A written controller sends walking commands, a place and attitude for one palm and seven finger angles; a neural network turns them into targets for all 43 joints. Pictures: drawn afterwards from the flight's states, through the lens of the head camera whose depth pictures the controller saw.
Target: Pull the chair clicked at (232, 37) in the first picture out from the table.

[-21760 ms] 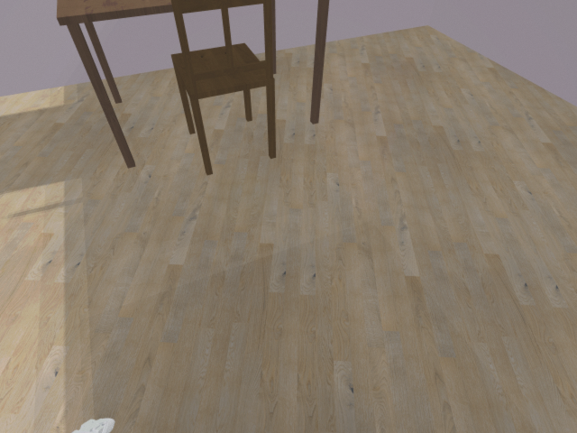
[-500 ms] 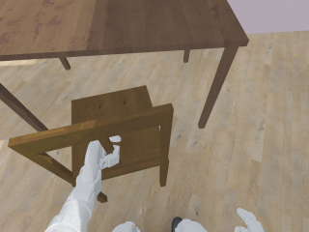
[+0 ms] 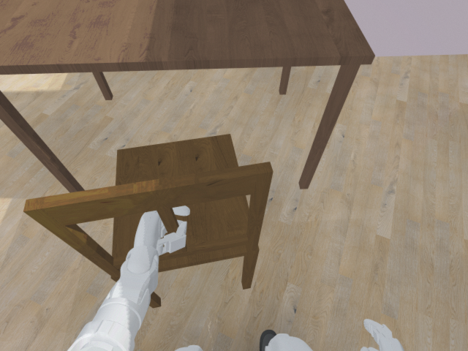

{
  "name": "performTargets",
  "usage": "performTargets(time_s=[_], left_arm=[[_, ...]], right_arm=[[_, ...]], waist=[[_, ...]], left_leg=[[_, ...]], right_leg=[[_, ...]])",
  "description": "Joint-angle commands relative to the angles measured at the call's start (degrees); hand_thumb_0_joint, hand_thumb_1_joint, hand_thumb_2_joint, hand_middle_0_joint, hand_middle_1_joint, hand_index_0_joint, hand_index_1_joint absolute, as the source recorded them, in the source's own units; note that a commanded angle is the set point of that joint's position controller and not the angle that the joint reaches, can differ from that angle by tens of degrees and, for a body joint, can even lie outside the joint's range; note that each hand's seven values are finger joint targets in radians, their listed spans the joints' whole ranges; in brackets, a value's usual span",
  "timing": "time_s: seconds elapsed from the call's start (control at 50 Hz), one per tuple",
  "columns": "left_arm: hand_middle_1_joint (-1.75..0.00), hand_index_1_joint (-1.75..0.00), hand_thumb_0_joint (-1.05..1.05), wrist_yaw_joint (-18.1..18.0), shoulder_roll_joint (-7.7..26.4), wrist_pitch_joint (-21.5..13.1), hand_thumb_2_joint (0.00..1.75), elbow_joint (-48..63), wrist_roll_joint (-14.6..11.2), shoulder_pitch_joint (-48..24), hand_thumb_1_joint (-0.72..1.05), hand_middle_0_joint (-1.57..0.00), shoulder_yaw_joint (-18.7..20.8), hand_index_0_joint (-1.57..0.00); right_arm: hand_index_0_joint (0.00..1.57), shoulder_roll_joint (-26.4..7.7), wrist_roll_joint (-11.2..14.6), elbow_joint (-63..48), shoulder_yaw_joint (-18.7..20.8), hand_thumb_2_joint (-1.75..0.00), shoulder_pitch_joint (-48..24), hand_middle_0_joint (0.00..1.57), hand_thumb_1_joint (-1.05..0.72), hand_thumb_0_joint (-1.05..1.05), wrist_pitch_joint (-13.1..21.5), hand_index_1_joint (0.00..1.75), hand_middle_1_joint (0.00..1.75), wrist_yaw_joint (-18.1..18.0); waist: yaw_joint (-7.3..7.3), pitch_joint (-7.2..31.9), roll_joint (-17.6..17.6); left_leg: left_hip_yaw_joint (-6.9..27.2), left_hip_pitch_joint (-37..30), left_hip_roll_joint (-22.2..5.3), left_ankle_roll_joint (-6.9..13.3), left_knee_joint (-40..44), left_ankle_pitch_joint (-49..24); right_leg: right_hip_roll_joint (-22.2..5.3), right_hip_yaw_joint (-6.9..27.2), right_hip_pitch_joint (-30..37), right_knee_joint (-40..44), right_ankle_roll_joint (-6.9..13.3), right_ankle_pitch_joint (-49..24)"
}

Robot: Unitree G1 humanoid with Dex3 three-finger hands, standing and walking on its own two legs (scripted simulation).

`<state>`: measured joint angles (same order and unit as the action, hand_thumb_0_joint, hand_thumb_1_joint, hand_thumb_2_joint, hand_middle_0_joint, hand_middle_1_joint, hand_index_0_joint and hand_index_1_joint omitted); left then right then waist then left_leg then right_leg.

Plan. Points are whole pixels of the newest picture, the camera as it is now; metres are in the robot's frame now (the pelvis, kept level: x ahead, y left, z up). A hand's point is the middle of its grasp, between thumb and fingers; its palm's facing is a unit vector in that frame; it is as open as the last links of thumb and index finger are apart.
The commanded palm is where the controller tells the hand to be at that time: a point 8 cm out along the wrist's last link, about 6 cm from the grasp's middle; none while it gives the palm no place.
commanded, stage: step backward, pulling the chair out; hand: left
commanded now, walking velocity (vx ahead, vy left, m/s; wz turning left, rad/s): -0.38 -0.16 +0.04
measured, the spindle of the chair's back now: (174, 230) +0.36 +0.12 -0.10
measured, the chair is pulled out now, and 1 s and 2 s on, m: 0.27 0.44 0.58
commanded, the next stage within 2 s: stop walking, hand still on the chair in 1.42 s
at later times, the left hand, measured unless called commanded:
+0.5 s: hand (175, 278) +0.25 +0.10 -0.06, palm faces -0.08 -0.99 -0.15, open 5.2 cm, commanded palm +0.23 +0.16 -0.06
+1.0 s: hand (177, 335) +0.16 +0.09 -0.06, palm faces -0.07 -0.99 -0.14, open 5.2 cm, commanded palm +0.14 +0.15 -0.05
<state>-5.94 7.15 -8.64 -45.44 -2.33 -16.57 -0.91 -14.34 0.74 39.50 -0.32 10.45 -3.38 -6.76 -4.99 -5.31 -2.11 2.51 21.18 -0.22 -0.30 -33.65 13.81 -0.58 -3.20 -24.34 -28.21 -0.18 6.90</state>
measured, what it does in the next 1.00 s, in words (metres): walks backwards: right foot, then right foot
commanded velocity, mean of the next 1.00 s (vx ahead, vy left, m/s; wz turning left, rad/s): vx -0.38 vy -0.02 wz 0.08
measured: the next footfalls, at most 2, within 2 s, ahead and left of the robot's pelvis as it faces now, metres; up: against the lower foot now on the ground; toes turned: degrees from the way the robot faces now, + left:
right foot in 0.16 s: +0.04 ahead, -0.13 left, +0.00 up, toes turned -3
right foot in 0.66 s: -0.06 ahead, -0.15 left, +0.00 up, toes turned -3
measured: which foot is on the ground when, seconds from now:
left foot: down 0.00-0.74, up 0.76-0.94, down 0.96-1.00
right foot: down 0.00-0.02, up 0.04-0.14, down 0.16-0.46, up 0.48-0.64, down 0.66-1.00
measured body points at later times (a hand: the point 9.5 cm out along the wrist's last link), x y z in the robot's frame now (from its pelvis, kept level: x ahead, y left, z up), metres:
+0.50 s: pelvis -0.08 +0.00 +0.00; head -0.01 +0.00 +0.45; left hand +0.25 +0.16 -0.05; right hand +0.02 -0.27 -0.11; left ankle -0.04 +0.11 -0.73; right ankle +0.00 -0.13 -0.72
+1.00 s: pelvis -0.16 +0.00 +0.00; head -0.09 -0.01 +0.45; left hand +0.16 +0.15 -0.05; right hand -0.05 -0.29 -0.11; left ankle -0.18 +0.12 -0.73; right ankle -0.10 -0.15 -0.73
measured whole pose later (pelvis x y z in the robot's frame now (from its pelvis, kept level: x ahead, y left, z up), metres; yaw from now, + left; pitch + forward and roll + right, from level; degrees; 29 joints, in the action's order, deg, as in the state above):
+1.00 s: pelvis -0.16 +0.00 +0.00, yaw +1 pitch +3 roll -1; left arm -5.3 6.9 -6.7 -41.3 -1.9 -15.7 -3.0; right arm -16.9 0.6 40.4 1.0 9.8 -3.5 -7.5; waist -4.5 -6.3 -0.9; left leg 2.7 17.0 0.1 -0.8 -31.0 17.2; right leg -3.5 -3.1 -22.9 -29.4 -1.9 9.7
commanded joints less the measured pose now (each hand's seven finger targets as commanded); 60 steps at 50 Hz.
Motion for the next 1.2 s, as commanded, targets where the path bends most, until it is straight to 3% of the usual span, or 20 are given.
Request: performTargets(time_s=[0.0,0.02,0.1,0.2,0.26,0.32,0.38,0.42,0.46,0.52,0.58,0.68,0.74,0.78,0.9,0.96,1.0,1.04,1.1,1.18], left_arm=[[-1.45,-1.45,0.0,1.0,4.6,-3.9,0.9,16.0,0.7,-9.2,0.9,-0.5,-3.1,-0.5],[-1.45,-1.45,0.0,0.8,6.0,-3.6,0.9,17.3,1.0,-11.1,0.9,-0.5,-2.2,-0.5],[-1.45,-1.45,0.0,0.6,4.9,-3.6,0.9,13.4,1.7,-10.1,0.9,-0.5,-1.7,-0.5],[-1.45,-1.45,0.0,0.4,9.2,-5.0,0.9,11.9,1.8,-10.5,0.9,-0.5,1.1,-0.5],[-1.45,-1.45,0.0,0.3,11.0,-5.4,0.9,10.9,1.2,-7.0,0.9,-0.5,1.9,-0.5],[-1.45,-1.45,0.0,0.0,10.6,-3.7,0.9,8.8,1.5,-4.7,0.9,-0.5,2.3,-0.5],[-1.45,-1.45,0.0,0.3,7.8,-3.3,0.9,10.3,1.1,-5.5,0.9,-0.5,0.4,-0.5],[-1.45,-1.45,0.0,0.6,7.6,-3.8,0.9,12.4,0.7,-6.8,0.9,-0.5,-0.8,-0.5],[-1.45,-1.45,0.0,1.0,5.0,-3.8,0.9,16.2,0.9,-10.6,0.9,-0.5,-2.9,-0.5],[-1.45,-1.45,0.0,0.7,6.2,-3.4,0.9,14.1,1.0,-10.2,0.9,-0.5,-0.9,-0.5],[-1.45,-1.45,0.0,1.1,5.4,-4.0,0.9,12.6,2.2,-12.2,0.9,-0.5,-1.9,-0.5],[-1.45,-1.45,0.0,1.3,9.4,-4.6,0.9,12.0,1.9,-8.8,0.9,-0.5,2.1,-0.5],[-1.45,-1.45,0.0,0.7,13.6,-4.6,0.9,11.8,0.8,-4.9,0.9,-0.5,4.2,-0.5],[-1.45,-1.45,0.0,0.4,11.8,-3.1,0.9,10.7,1.4,-3.9,0.9,-0.5,4.0,-0.5],[-1.45,-1.45,0.0,0.6,7.7,-1.0,0.9,12.8,0.8,-5.4,0.9,-0.5,0.7,-0.5],[-1.45,-1.45,0.0,1.1,4.4,-1.0,0.9,16.6,0.1,-9.1,0.9,-0.5,-3.4,-0.5],[-1.45,-1.45,0.0,1.5,2.8,-1.6,0.9,19.6,1.0,-13.1,0.9,-0.5,-4.7,-0.5],[-1.45,-1.45,0.0,1.3,3.0,-1.4,0.9,17.9,0.9,-9.7,0.9,-0.5,-3.2,-0.5],[-1.45,-1.45,0.0,1.2,2.9,-2.2,0.9,15.4,1.4,-10.8,0.9,-0.5,-3.3,-0.5],[-1.45,-1.45,0.0,1.4,7.0,-2.9,0.9,13.0,2.1,-12.2,0.9,-0.5,-1.2,-0.5]], right_arm=[[0.2,-6.3,-0.5,-9.2,2.2,-0.9,-2.1,0.2,-0.9,0.0,0.8,0.3,0.3,0.2],[0.2,-6.1,-1.5,-9.0,2.1,-0.9,-3.2,0.2,-0.9,0.0,0.7,0.3,0.3,0.0],[0.2,-6.1,-1.3,-6.0,3.1,-0.9,1.3,0.2,-0.9,0.0,2.1,0.3,0.3,1.3],[0.2,-6.6,-0.5,-5.7,4.1,-0.9,1.6,0.2,-0.9,0.0,2.4,0.3,0.3,0.7],[0.2,-5.6,0.1,-6.4,3.6,-0.9,-0.2,0.2,-0.9,0.0,2.4,0.3,0.3,0.0],[0.2,-6.1,0.0,-6.1,2.8,-0.9,-1.3,0.2,-0.9,0.0,2.5,0.3,0.3,-0.3],[0.2,-6.2,-0.1,-5.9,1.7,-0.9,-0.2,0.2,-0.9,0.0,2.9,0.3,0.3,-0.5],[0.2,-8.0,-0.2,-7.5,2.6,-0.9,-1.3,0.2,-0.9,0.0,2.3,0.3,0.3,-0.6],[0.2,-6.1,-1.4,-8.5,2.0,-0.9,-3.2,0.2,-0.9,0.0,1.6,0.3,0.3,0.3],[0.2,-5.9,-1.6,-5.9,3.0,-0.9,1.2,0.2,-0.9,0.0,2.6,0.3,0.3,1.3],[0.2,-6.5,-1.7,-4.4,3.5,-0.9,2.5,0.2,-0.9,0.0,3.8,0.3,0.3,2.1],[0.2,-6.8,-0.8,-5.2,4.0,-0.9,0.9,0.2,-0.9,0.0,3.6,0.3,0.3,2.0],[0.2,-6.2,0.6,-7.2,3.7,-0.9,-2.3,0.2,-0.9,0.0,3.5,0.3,0.3,0.4],[0.2,-5.3,-0.2,-6.7,2.5,-0.9,-4.6,0.2,-0.9,0.0,3.4,0.3,0.3,0.3],[0.2,-6.2,0.0,-5.3,1.7,-0.9,-1.6,0.2,-0.9,0.0,2.5,0.3,0.3,-0.8],[0.2,-8.1,0.2,-7.7,3.1,-0.9,-0.7,0.2,-0.9,0.0,1.0,0.3,0.3,-0.5],[0.2,-5.8,-1.7,-8.3,2.3,-0.9,-2.2,0.2,-0.9,0.0,0.8,0.3,0.3,0.3],[0.2,-5.4,-2.1,-7.3,3.1,-0.9,-0.9,0.2,-0.9,0.0,1.4,0.3,0.3,1.4],[0.2,-6.1,-1.2,-5.9,3.6,-0.9,1.1,0.2,-0.9,0.0,2.7,0.3,0.3,2.5],[0.2,-5.9,-0.7,-6.7,2.7,-0.9,-0.2,0.2,-0.9,0.0,2.4,0.3,0.3,1.7]], waist=[[3.38,19.9,-8.1],[3.57,18.5,-14.0],[2.54,21.0,-5.8],[1.69,25.2,-0.9],[2.5,23.4,5.5],[3.53,20.8,8.1],[2.13,19.5,8.2],[2.99,17.3,-2.7],[3.57,17.8,-13.6],[2.92,21.6,-7.6],[1.89,21.4,-10.1],[2.62,24.0,-4.2],[3.81,23.2,7.9],[4.87,21.2,6.0],[2.69,22.0,10.3],[3.26,21.0,-0.5],[2.64,21.9,-13.0],[3.56,21.1,-13.3],[2.6,21.5,-9.3],[2.45,22.1,-4.5]], left_leg=[[10.5,-2.3,-14.7,5.3,15.9,-12.8],[12.5,-1.6,-16.6,6.9,16.6,-15.0],[9.2,-16.7,-15.5,5.7,3.7,-43.9],[1.7,-10.0,-9.1,0.7,2.0,-26.6],[-1.7,-4.3,-1.9,-1.7,-6.0,5.8],[2.1,-0.5,-0.3,-1.5,-12.2,12.6],[2.6,-5.2,-3.4,0.0,6.7,1.5],[10.1,-4.8,-12.1,4.2,14.1,-14.0],[15.7,-1.6,-17.5,7.6,17.2,-14.1],[13.2,-18.3,-17.6,7.9,6.5,-44.6],[11.4,-23.8,-16.3,6.5,4.0,-50.7],[4.7,-12.6,-11.4,2.7,1.5,-32.2],[-0.7,0.2,-0.2,-2.1,-13.7,11.3],[4.5,4.9,0.0,-2.1,-21.1,15.6],[1.5,-3.3,-2.1,-1.5,4.4,3.1],[5.2,-12.2,-12.0,2.8,11.8,-30.0],[9.7,-14.3,-15.6,5.1,11.1,-41.2],[11.2,-17.8,-18.0,7.5,8.5,-46.9],[8.6,-26.1,-16.1,5.4,2.0,-55.7],[2.0,-11.2,-10.4,0.4,1.3,-29.9]], right_leg=[[-1.0,2.9,13.5,-7.6,-0.3,7.3],[-0.7,3.3,11.3,-11.9,0.0,12.2],[-1.3,4.1,9.1,-1.4,0.9,0.4],[-5.2,6.5,18.1,1.8,1.9,-21.7],[-14.6,13.7,14.4,8.4,5.8,-16.1],[-17.5,13.8,12.4,10.3,8.6,-9.9],[-10.4,6.1,12.1,5.0,3.7,-7.4],[-1.3,2.4,10.5,-2.3,-0.7,1.6],[0.0,3.5,9.6,-13.9,0.3,15.2],[0.2,4.1,4.2,-7.6,0.6,13.8],[0.3,3.8,4.5,-0.5,0.7,9.4],[-2.3,4.6,16.2,4.1,1.4,-10.6],[-18.2,16.6,17.8,7.6,7.6,-26.9],[-21.8,17.0,17.0,6.9,11.1,-24.2],[-15.0,7.6,21.8,1.8,5.6,-30.0],[-3.2,2.0,15.1,-3.1,-0.7,-9.9],[-1.9,1.8,9.1,-12.3,-0.3,5.0],[-1.0,3.1,4.1,-13.3,0.6,18.1],[-0.9,2.5,5.4,0.1,1.0,6.4],[-6.6,5.5,18.9,3.4,2.4,-22.3]])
